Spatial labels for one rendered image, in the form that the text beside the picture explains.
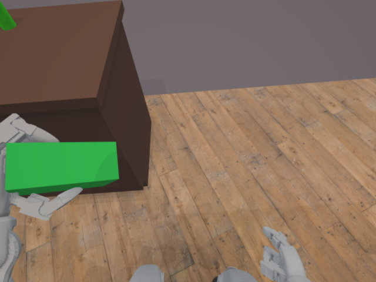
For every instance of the right robot thigh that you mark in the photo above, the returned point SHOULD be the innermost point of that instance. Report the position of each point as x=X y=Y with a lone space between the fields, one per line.
x=235 y=275

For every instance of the robot left forearm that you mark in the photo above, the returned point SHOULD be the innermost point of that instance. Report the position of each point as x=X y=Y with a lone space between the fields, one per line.
x=10 y=247

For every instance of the robot left hand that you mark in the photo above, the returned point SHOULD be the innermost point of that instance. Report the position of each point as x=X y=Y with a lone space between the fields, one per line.
x=15 y=130

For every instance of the sponge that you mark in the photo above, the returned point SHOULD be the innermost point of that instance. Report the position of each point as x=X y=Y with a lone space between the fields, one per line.
x=59 y=166

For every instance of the table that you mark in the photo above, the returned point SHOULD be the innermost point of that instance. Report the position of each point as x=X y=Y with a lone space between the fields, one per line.
x=68 y=70

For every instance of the robot thigh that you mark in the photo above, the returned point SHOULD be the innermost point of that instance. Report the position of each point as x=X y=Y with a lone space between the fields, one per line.
x=235 y=275
x=148 y=273

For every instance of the robot right hand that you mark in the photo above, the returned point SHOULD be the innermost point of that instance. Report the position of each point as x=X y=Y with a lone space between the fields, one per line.
x=280 y=266

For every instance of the left robot thigh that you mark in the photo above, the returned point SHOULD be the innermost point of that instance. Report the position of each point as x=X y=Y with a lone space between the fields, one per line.
x=148 y=273

